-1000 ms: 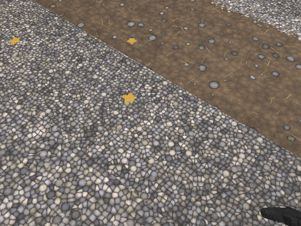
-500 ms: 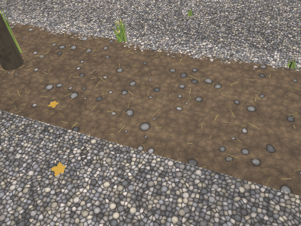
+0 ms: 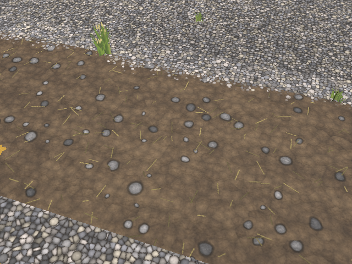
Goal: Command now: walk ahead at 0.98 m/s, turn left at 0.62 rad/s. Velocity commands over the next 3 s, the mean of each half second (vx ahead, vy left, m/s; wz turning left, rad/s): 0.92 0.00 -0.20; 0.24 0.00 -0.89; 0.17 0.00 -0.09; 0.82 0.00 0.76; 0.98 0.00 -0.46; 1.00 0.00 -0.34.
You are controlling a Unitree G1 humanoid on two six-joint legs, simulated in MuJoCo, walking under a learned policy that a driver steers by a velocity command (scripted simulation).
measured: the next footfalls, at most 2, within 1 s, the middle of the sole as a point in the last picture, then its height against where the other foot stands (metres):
right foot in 0.30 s outside the picture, level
left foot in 0.68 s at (165, 204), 0.17 m lower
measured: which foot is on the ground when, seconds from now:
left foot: down 0.00-0.26, up 0.28-0.66, down 0.68-0.96, up 0.98-1.00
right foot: up 0.00-0.28, down 0.30-0.66, up 0.68-0.96, down 0.98-1.00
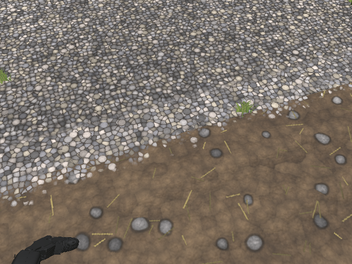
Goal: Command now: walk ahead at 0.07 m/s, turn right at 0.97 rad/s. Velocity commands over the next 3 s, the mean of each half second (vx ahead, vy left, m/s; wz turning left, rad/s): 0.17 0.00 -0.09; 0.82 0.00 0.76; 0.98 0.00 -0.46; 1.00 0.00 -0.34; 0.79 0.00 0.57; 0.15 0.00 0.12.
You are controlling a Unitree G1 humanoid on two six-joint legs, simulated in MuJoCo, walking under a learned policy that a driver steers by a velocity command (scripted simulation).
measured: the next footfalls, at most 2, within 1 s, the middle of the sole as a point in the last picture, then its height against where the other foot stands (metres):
left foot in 0.40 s outside the picture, level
right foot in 0.82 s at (181, 260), level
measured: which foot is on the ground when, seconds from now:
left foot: up 0.00-0.38, down 0.40-0.82, up 0.84-1.00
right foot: down 0.00-0.40, up 0.42-0.80, down 0.82-1.00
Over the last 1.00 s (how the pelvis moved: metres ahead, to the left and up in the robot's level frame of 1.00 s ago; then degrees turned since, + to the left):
0.87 -0.02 -0.21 -34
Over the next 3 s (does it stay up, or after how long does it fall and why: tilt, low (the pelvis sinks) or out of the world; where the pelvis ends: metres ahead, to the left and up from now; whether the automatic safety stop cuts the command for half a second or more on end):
stays up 1.90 0.31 0.03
